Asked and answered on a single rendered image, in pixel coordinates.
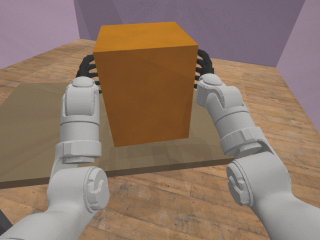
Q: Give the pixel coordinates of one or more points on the table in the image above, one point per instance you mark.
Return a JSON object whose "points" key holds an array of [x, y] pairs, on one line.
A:
{"points": [[30, 129]]}

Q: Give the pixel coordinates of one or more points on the carton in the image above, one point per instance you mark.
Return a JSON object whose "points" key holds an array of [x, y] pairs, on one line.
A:
{"points": [[146, 73]]}

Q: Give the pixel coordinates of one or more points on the right robot forearm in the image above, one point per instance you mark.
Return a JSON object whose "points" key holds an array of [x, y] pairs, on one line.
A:
{"points": [[239, 135]]}

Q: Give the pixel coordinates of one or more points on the robot left upper arm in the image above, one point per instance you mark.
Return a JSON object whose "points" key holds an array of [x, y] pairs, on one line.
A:
{"points": [[74, 196]]}

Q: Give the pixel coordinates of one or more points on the left robot forearm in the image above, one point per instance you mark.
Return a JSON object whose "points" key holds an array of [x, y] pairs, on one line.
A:
{"points": [[79, 126]]}

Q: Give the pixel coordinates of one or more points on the robot right upper arm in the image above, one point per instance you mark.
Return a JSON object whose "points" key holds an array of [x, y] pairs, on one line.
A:
{"points": [[261, 182]]}

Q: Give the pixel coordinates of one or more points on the right robot hand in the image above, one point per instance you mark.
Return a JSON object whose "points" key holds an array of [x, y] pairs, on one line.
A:
{"points": [[206, 65]]}

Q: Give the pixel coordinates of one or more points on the left robot hand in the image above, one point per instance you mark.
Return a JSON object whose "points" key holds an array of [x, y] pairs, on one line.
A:
{"points": [[85, 67]]}

